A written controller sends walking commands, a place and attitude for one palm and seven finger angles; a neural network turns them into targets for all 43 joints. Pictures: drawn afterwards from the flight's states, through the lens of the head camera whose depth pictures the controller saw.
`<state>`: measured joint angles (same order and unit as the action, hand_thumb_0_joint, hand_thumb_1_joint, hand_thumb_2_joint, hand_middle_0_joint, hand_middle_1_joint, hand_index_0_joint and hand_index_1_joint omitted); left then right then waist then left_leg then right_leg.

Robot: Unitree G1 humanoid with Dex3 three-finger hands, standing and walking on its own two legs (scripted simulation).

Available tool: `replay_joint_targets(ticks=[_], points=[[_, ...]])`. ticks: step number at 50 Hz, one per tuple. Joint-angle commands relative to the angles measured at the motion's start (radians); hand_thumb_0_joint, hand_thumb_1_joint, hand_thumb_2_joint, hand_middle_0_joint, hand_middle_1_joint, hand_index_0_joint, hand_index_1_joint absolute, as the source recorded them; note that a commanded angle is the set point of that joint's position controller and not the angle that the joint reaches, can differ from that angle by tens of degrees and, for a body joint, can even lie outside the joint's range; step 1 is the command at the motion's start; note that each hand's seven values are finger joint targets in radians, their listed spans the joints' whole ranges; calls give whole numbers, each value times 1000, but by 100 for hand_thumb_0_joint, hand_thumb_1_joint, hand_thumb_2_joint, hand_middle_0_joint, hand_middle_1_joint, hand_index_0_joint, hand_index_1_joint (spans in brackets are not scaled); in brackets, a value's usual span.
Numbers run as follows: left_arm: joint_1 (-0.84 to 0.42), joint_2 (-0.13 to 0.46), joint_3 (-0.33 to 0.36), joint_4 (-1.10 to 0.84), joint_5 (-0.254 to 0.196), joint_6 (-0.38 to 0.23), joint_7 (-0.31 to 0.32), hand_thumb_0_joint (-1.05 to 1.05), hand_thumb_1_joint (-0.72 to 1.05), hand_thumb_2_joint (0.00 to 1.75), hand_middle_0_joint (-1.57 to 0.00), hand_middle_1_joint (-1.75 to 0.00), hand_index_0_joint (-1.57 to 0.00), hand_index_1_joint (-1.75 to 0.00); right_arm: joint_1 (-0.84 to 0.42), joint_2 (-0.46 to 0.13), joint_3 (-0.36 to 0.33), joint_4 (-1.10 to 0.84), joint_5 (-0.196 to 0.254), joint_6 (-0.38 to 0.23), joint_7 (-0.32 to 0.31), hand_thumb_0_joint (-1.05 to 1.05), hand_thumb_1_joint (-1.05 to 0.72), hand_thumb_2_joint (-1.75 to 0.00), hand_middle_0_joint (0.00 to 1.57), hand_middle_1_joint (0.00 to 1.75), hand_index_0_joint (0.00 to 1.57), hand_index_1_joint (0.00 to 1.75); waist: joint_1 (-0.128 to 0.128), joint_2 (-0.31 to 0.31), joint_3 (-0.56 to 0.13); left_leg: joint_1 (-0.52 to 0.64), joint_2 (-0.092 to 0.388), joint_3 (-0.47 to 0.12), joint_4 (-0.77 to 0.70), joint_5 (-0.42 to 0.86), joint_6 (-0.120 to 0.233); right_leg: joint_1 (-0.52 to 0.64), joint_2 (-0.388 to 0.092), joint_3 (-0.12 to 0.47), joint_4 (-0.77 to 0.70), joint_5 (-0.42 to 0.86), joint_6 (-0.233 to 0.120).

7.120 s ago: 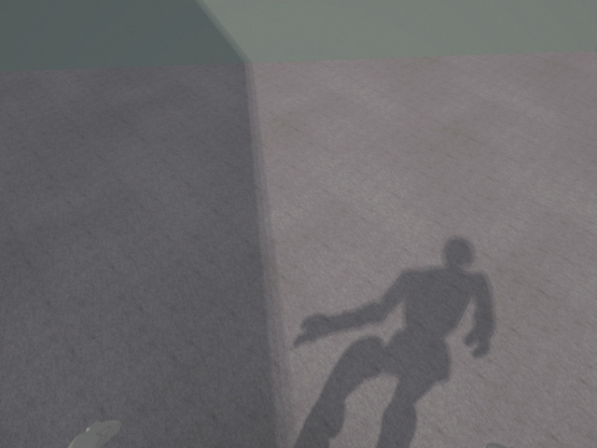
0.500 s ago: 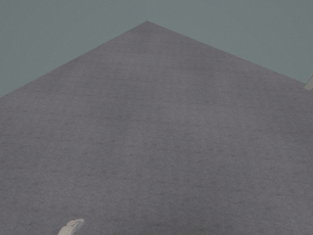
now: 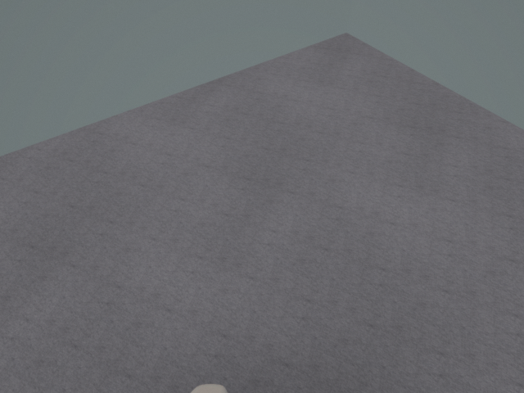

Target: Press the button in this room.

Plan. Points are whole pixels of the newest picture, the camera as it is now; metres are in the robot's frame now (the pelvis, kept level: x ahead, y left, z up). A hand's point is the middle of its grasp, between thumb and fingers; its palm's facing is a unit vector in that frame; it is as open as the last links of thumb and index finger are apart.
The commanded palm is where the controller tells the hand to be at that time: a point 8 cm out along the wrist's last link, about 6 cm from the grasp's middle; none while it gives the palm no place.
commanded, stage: turn or walk to find it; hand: left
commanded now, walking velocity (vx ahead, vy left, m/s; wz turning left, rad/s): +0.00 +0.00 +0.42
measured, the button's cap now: out of the picture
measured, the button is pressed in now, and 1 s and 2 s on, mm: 0 0 0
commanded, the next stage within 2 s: none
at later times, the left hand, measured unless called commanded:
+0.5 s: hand out of the picture +0.04 +0.27 -0.16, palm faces +0.22 -0.94 -0.24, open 7.4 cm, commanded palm none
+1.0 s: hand out of the picture -0.06 +0.19 -0.16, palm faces +0.44 -0.86 -0.26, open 7.4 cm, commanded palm none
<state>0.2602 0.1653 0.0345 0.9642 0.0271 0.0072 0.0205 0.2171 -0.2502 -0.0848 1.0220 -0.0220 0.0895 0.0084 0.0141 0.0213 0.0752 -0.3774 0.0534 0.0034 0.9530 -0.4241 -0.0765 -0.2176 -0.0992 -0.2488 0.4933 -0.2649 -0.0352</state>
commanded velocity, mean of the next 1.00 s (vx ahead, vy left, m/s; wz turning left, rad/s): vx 0.00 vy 0.00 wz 0.42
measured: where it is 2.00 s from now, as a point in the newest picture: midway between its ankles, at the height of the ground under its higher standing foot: outside the picture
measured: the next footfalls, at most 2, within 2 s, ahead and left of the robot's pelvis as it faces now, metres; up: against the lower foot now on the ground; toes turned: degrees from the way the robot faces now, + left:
left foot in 0.12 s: +0.00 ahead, +0.14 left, +0.00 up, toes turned +8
right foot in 0.64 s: +0.05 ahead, -0.09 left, +0.00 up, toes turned +11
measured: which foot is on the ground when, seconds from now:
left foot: up 0.00-0.10, down 0.12-0.66, up 0.68-1.00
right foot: down 0.00-0.12, up 0.14-0.62, down 0.64-1.00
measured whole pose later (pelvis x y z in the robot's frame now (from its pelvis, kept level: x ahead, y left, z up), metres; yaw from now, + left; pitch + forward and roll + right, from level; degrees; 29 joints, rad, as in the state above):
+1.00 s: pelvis -0.03 -0.01 +0.00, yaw +25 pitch -1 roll +1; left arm 0.23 0.16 0.03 0.95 0.02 0.00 0.02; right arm 0.23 -0.25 -0.09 1.02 -0.02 0.09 0.01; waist 0.00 0.03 0.08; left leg -0.41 0.05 -0.01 1.02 -0.41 -0.08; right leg -0.20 -0.10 -0.22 0.50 -0.27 -0.03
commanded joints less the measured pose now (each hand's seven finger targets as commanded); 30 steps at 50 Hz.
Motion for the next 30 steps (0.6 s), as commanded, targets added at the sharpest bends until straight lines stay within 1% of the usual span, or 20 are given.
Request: replay_joint_targets(ticks=[1,2,3,4,5,6,7,8,9,11,13,16,18,22,24,25,26,28,29,30], points=[[46,239,62,-37,7,-11,15,0,90,90,-20,-30,-20,-30,-61,-29,15,-103,17,-50,0,0,-90,-90,20,30,20,30,32,-213,-107,-12,-12,57,-206,-53,21,144,-287,220,-107,395,-118],[45,241,62,-29,6,-9,13,0,90,90,-20,-30,-20,-30,-48,-29,16,-99,17,-54,-2,0,-90,-90,20,30,20,30,25,-209,-119,29,-23,73,-273,-21,26,138,-281,205,-77,422,-105],[30,243,63,-26,2,-7,11,0,90,90,-20,-30,-20,-30,-14,-31,16,-94,17,-59,-3,0,-90,-90,20,30,20,30,1,-203,-138,86,-27,84,-361,53,31,122,-272,175,-38,409,-80],[19,234,63,-26,-4,-3,9,0,90,90,-20,-30,-20,-30,16,-44,14,-86,16,-65,-2,0,-90,-90,20,30,20,30,-18,-165,-150,181,-25,79,-492,171,39,74,-244,131,29,364,-34],[23,208,57,-32,-14,4,7,0,90,90,-20,-30,-20,-30,53,-89,5,-78,13,-75,-2,0,-90,-90,20,30,20,30,-44,-39,-176,314,36,8,-584,306,62,-36,-194,78,154,242,21],[24,145,44,-66,-21,11,1,0,90,90,-20,-30,-20,-30,71,-189,-17,-85,4,-81,-7,0,-90,-90,20,30,20,30,-57,257,-156,419,284,-322,-624,588,166,-315,-57,40,351,-204,103],[-38,136,29,-91,-11,24,5,0,90,90,-20,-30,-20,-30,100,-238,-26,-79,4,-69,-14,0,-90,-90,20,30,20,30,-81,248,-142,340,376,-359,-636,699,264,-327,-24,125,493,-387,106],[-69,146,34,-86,-8,32,5,0,90,90,-20,-30,-20,-30,76,-213,-20,-74,0,-68,-21,0,-90,-90,20,30,20,30,-75,167,-103,276,350,-304,-644,633,278,-317,-37,180,561,-338,98],[-67,142,39,-72,-7,36,3,0,90,90,-20,-30,-20,-30,27,-182,-12,-85,0,-73,-29,0,-90,-90,20,30,20,30,-53,207,-84,249,288,-269,-645,606,252,-333,-41,207,592,-275,102],[-55,157,45,-50,-8,33,-7,0,90,90,-20,-30,-20,-30,-41,-148,5,-106,2,-77,-33,0,-90,-90,20,30,20,30,-24,164,-37,238,211,-197,-628,652,221,-340,-26,216,636,-170,110],[-28,154,43,-37,-10,27,-8,0,90,90,-20,-30,-20,-30,-33,-138,7,-107,6,-86,-34,0,-90,-90,20,30,20,30,-16,120,-69,296,180,-161,-608,765,217,-337,-13,213,636,-135,121],[-48,154,40,-48,-12,26,-4,0,90,90,-20,-30,-20,-30,7,-141,1,-103,8,-90,-34,0,-90,-90,20,30,20,30,-27,83,-95,342,180,-176,-596,832,225,-332,-8,220,605,-124,136],[-80,151,37,-64,-14,25,-1,0,90,90,-20,-30,-20,-30,29,-142,-1,-100,6,-89,-34,0,-90,-90,20,30,20,30,-39,96,-96,352,185,-210,-587,844,239,-325,-3,228,550,-145,140],[-129,138,35,-93,-17,26,2,0,90,90,-20,-30,-20,-30,43,-145,-10,-103,0,-82,-30,0,-90,-90,20,30,20,30,-50,110,-90,323,186,-262,-585,781,254,-288,15,229,463,-173,136],[-152,135,34,-105,-18,25,3,0,90,90,-20,-30,-20,-30,44,-143,-12,-106,-3,-78,-29,0,-90,-90,20,30,20,30,-54,136,-76,275,184,-295,-588,730,256,-245,25,229,401,-190,129],[-155,131,32,-110,-20,24,3,0,90,90,-20,-30,-20,-30,39,-142,-12,-107,-5,-76,-29,0,-90,-90,20,30,20,30,-53,130,-84,260,175,-307,-582,726,254,-214,36,229,354,-193,123],[-145,126,32,-113,-22,22,3,0,90,90,-20,-30,-20,-30,28,-149,-13,-111,-6,-75,-28,0,-90,-90,20,30,20,30,-45,146,-91,250,171,-316,-574,728,252,-185,44,222,311,-189,119],[-122,128,33,-108,-25,16,5,0,90,90,-20,-30,-20,-30,21,-145,-16,-115,-6,-72,-26,0,-90,-90,20,30,20,30,-33,138,-96,201,153,-336,-552,722,241,-104,65,212,202,-142,109],[-92,133,34,-103,-26,11,5,0,90,90,-20,-30,-20,-30,13,-146,-18,-115,-4,-72,-25,0,-90,-90,20,30,20,30,-17,127,-105,173,138,-336,-530,692,227,-48,73,209,125,-82,105],[-56,137,36,-96,-26,4,6,0,90,90,-20,-30,-20,-30,8,-141,-18,-120,0,-71,-24,0,-90,-90,20,30,20,30,2,104,-133,142,112,-325,-498,629,201,34,66,204,-1,10,102]])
